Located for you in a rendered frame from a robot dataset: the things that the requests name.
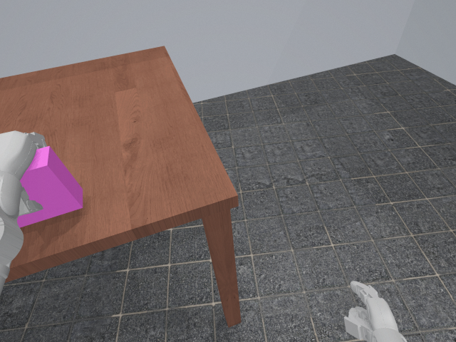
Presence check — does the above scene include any robot left hand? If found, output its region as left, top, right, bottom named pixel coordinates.
left=0, top=131, right=47, bottom=216

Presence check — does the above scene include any robot left forearm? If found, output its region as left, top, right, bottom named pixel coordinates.
left=0, top=170, right=24, bottom=295

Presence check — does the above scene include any robot right forearm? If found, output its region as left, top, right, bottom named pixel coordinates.
left=371, top=328, right=407, bottom=342

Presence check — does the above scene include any sponge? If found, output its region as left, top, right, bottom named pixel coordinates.
left=17, top=146, right=83, bottom=227

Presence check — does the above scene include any table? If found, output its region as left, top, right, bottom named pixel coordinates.
left=0, top=46, right=241, bottom=327

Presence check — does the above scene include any robot right hand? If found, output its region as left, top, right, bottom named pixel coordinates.
left=344, top=281, right=399, bottom=342

